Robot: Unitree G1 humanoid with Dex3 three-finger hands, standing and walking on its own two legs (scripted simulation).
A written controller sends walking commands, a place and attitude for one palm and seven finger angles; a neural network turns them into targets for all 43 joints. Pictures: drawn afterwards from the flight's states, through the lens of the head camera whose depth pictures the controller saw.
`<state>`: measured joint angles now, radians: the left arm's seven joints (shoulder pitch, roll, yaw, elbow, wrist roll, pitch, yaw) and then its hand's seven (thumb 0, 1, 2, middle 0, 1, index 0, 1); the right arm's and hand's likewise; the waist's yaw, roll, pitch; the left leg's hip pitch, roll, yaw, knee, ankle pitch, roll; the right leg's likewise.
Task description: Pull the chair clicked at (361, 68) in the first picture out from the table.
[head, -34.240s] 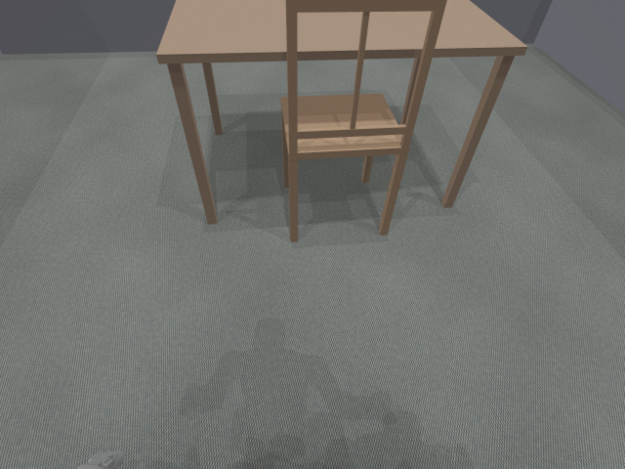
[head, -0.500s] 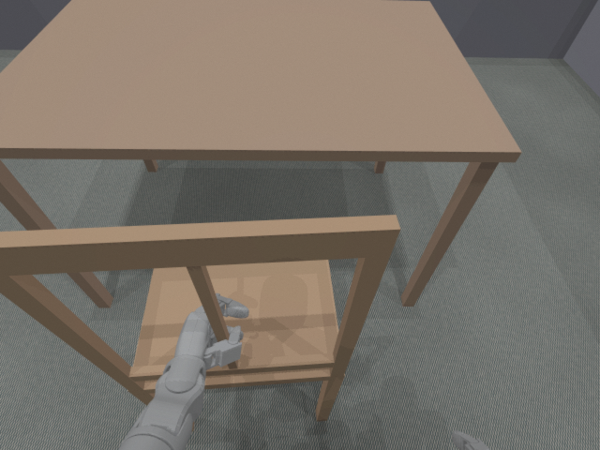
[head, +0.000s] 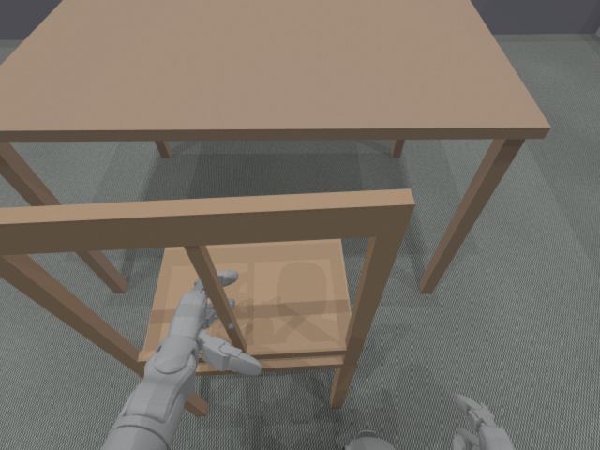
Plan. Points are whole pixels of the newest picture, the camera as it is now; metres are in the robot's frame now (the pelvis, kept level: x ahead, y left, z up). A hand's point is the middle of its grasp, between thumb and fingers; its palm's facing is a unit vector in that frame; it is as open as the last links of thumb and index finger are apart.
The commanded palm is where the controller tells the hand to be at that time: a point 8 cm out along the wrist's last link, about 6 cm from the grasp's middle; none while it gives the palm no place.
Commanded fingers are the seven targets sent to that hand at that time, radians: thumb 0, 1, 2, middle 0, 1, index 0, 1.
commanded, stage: open the thumb and straighten the fingers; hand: left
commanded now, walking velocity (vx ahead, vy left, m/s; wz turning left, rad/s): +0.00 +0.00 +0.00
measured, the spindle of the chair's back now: (224, 310) +0.31 +0.11 -0.01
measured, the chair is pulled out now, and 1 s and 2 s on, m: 0.25 0.25 0.25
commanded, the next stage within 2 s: draw the fingers out of the gap in 0.16 s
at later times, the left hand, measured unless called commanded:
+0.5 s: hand (215, 351) +0.26 +0.13 -0.04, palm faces -0.07 -0.99 -0.15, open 17.5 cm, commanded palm +0.24 +0.17 -0.02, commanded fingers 0.00 -0.55 0.20 0.00 0.00 0.00 0.00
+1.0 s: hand (212, 420) +0.18 +0.12 -0.04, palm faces -0.08 -0.99 -0.13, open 17.5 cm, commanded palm +0.16 +0.17 -0.02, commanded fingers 0.00 -0.55 0.20 0.00 0.00 0.00 0.00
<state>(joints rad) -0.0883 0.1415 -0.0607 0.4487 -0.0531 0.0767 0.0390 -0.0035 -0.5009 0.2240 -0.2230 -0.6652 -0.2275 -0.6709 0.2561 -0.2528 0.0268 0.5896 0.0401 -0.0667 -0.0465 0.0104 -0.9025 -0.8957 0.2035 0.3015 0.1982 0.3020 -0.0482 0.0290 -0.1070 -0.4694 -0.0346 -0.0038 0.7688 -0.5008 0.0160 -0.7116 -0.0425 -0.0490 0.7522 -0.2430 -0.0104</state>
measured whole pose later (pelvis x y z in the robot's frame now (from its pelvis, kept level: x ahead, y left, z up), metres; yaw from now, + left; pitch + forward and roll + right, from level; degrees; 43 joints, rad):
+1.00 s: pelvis +0.00 +0.01 -0.02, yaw +2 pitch +12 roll -1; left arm 0.50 0.17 -0.18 -0.16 -0.01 0.20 0.03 -0.01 -0.54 0.20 0.00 0.00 0.00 0.00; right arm 0.26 -0.24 0.05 0.43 0.04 -0.12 -0.07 0.01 -0.90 -0.90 0.20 0.30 0.20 0.30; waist -0.03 0.04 -0.16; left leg -0.54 -0.04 -0.04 0.94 -0.59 0.02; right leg -0.77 -0.06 -0.09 0.90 -0.33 0.00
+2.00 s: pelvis +0.01 +0.00 +0.01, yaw +2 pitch +1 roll -1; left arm 0.60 0.32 0.16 -0.42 -0.05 -0.05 0.17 -0.01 -0.02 0.46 -0.08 -0.11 -0.08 -0.11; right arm 0.24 -0.23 0.02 0.57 0.04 -0.18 -0.11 0.01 -0.90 -0.90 0.20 0.30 0.20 0.30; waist 0.05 0.08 -0.06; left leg -0.20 -0.02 -0.06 0.67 -0.49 0.01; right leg -0.42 -0.04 -0.10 0.67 -0.26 -0.01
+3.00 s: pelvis +0.01 +0.01 +0.03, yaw -1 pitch -1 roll -1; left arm 0.43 0.37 0.45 -0.41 -0.06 -0.19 0.14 0.02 0.89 0.90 -0.21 -0.30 -0.21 -0.30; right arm 0.16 -0.22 0.02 0.61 0.02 -0.15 -0.05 0.01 -0.90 -0.90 0.20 0.30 0.20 0.30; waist 0.05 0.05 0.07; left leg -0.05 -0.02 0.00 0.45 -0.38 0.03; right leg -0.30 -0.02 -0.05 0.45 -0.14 0.01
